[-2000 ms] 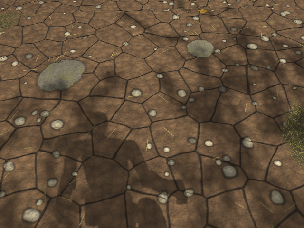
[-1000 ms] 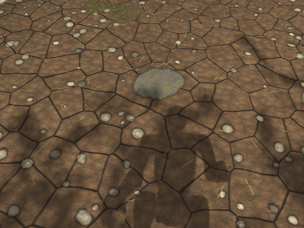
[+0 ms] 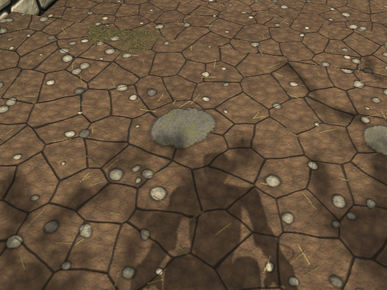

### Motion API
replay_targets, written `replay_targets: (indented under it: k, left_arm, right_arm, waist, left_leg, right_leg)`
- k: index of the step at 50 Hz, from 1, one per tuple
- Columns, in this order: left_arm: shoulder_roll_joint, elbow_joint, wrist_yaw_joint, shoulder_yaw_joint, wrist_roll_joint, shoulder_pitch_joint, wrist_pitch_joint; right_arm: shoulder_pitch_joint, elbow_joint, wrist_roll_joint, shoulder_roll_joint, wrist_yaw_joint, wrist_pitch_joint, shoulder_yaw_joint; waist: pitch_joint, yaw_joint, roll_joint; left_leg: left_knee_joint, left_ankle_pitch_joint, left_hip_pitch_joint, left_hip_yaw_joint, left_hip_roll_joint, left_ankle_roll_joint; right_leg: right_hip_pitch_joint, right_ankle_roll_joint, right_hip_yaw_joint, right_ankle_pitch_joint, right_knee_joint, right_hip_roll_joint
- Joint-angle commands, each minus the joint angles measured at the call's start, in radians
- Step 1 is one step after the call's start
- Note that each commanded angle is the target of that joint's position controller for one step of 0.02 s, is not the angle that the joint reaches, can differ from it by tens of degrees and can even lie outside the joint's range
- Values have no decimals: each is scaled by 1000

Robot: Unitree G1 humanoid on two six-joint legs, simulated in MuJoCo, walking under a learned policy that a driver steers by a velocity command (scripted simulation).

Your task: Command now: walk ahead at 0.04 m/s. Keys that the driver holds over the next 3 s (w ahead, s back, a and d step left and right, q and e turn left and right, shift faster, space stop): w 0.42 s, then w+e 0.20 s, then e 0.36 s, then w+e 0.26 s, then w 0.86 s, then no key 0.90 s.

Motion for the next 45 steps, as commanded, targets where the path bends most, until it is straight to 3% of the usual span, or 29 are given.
replay_targets:
  k: [1,3,4,6,7,9,11,12,13,14,15,16,17,18,20,23,26,30,32,34,36,37,38,39,40,41,42,44,45]
  left_arm:
    - [100,-9,5,16,-1,62,-5]
    - [151,-11,12,34,-15,72,2]
    - [175,-14,14,42,-20,93,1]
    - [224,-13,15,63,-29,126,-17]
    - [210,-18,14,62,-23,117,-29]
    - [188,-39,7,61,-30,74,-43]
    - [191,-60,1,64,-47,1,-40]
    - [183,-65,-3,61,-44,1,-38]
    - [141,-76,-7,48,-35,-17,-43]
    - [69,-107,-10,29,-15,-21,-53]
    - [67,-134,-7,32,-45,-33,-67]
    - [102,-143,-10,39,-69,-56,-80]
    - [117,-138,-17,42,-67,-58,-91]
    - [123,-127,-17,48,-52,-50,-98]
    - [139,-123,-28,62,-32,-61,-97]
    - [83,-140,-42,53,-32,-115,-78]
    - [47,-196,-49,34,-34,-247,-69]
    - [50,-248,-72,21,-39,-357,-67]
    - [57,-272,-88,21,-36,-385,-71]
    - [98,-280,-101,40,-24,-333,-77]
    - [185,-212,-103,87,-25,-57,-76]
    - [242,-195,-87,109,-20,57,-67]
    - [326,-210,-67,111,-1,45,-54]
    - [302,-231,-65,102,15,77,-53]
    - [256,-251,-62,95,8,11,-53]
    - [211,-265,-60,84,-15,-81,-56]
    - [186,-283,-60,75,-18,-138,-57]
    - [187,-292,-60,75,3,-160,-56]
    - [192,-290,-60,76,6,-159,-57]
  right_arm:
    - [36,-4,0,-89,-3,-6,-10]
    - [34,-4,10,-92,-3,-9,-13]
    - [6,-20,9,-89,0,-19,-13]
    - [-42,-56,17,-60,16,-51,-6]
    - [-50,-65,24,-62,25,-66,-8]
    - [-33,-72,36,-66,39,-88,-10]
    - [99,-14,33,-59,45,-102,-20]
    - [194,32,24,-66,45,-100,-30]
    - [300,57,19,-95,45,-99,-43]
    - [411,58,24,-202,39,-101,-63]
    - [420,57,4,-220,54,-122,-53]
    - [315,28,8,-166,56,-138,-34]
    - [250,3,9,-118,60,-147,-20]
    - [206,-16,8,-110,65,-148,-12]
    - [221,-20,2,-70,64,-139,4]
    - [288,-12,-7,-98,42,-126,3]
    - [284,-28,-15,-122,25,-121,1]
    - [324,-26,-5,-134,21,-124,-5]
    - [314,-31,-2,-135,20,-115,-7]
    - [275,-56,-6,-174,9,-98,-17]
    - [227,-95,-10,-198,-3,-77,-23]
    - [216,-126,-14,-198,-1,-83,-19]
    - [341,-154,-60,-54,21,-109,19]
    - [355,-160,-12,-89,38,-143,18]
    - [225,-198,24,-151,41,-154,-2]
    - [152,-226,24,-154,31,-151,-4]
    - [137,-224,10,-168,16,-138,-15]
    - [159,-248,-4,-177,0,-101,-31]
    - [165,-260,-7,-157,-6,-87,-32]
  waist:
    - [-24,-1,-21]
    - [25,10,-80]
    - [66,27,-124]
    - [137,45,-204]
    - [158,37,-193]
    - [148,8,-161]
    - [88,-66,-118]
    - [54,-92,-91]
    - [13,-130,15]
    - [-51,-143,289]
    - [-54,-128,300]
    - [52,-81,165]
    - [85,-60,109]
    - [84,-38,73]
    - [66,-30,77]
    - [55,-40,72]
    - [85,-61,60]
    - [116,-79,59]
    - [125,-63,55]
    - [49,-8,100]
    - [-125,126,128]
    - [-197,179,65]
    - [-348,41,-260]
    - [-569,79,-196]
    - [-433,93,-106]
    - [-267,59,-12]
    - [-182,22,59]
    - [-138,-30,28]
    - [-127,-45,-2]
  left_leg:
    - [-45,75,54,26,-15,31]
    - [53,-222,-44,93,-73,41]
    - [130,-271,-129,110,-79,47]
    - [326,-213,-242,73,-20,73]
    - [380,-246,-301,43,12,90]
    - [287,-286,-300,25,47,122]
    - [30,-82,11,116,-19,123]
    - [-3,0,160,138,-64,100]
    - [-64,-43,287,2,14,117]
    - [-230,-137,400,-392,255,213]
    - [-348,-339,356,-712,377,339]
    - [-348,-408,310,-656,376,330]
    - [-345,-357,282,-523,323,284]
    - [-349,-233,260,-414,277,247]
    - [-351,26,244,-240,208,202]
    - [-358,258,256,-109,186,207]
    - [-394,285,188,-9,170,197]
    - [-419,311,202,84,195,190]
    - [-364,466,262,129,209,173]
    - [-193,902,310,166,210,141]
    - [167,1064,258,185,174,92]
    - [440,792,42,182,120,42]
    - [860,-365,-323,143,-74,-19]
    - [1057,-432,-389,-85,-111,-10]
    - [1051,-344,-446,-104,-53,12]
    - [971,-251,-469,-75,-9,16]
    - [920,-212,-432,-62,21,8]
    - [818,-182,-306,-71,46,6]
    - [762,-178,-279,-64,45,1]
  right_leg:
    - [-74,-15,26,45,-126,-25]
    - [-103,-70,98,-334,-179,-59]
    - [-111,-112,198,-485,-242,-129]
    - [-132,-217,440,-570,-356,-310]
    - [-112,-236,476,-510,-366,-344]
    - [-66,-202,407,-371,-332,-325]
    - [-184,-142,227,-249,-243,-212]
    - [-249,-124,163,-187,-156,-157]
    - [-334,-84,74,-70,60,-92]
    - [-497,-13,-52,-144,438,7]
    - [-611,-24,68,-267,651,43]
    - [-711,-50,116,-195,753,-29]
    - [-733,-72,115,-77,759,-69]
    - [-712,-78,100,12,717,-97]
    - [-640,-67,74,110,611,-124]
    - [-643,-28,32,185,507,-117]
    - [-600,-17,10,298,306,-91]
    - [-531,-50,-24,371,154,-59]
    - [-515,-80,-34,349,101,-43]
    - [-393,-108,-92,285,105,25]
    - [-68,-149,-104,320,65,98]
    - [196,-189,43,474,30,10]
    - [537,-351,461,933,124,-283]
    - [596,-472,755,795,-38,-393]
    - [463,-414,628,718,-87,-330]
    - [276,-359,495,667,-123,-271]
    - [109,-331,423,663,-159,-238]
    - [-100,-322,356,636,-205,-192]
    - [-161,-320,323,656,-211,-175]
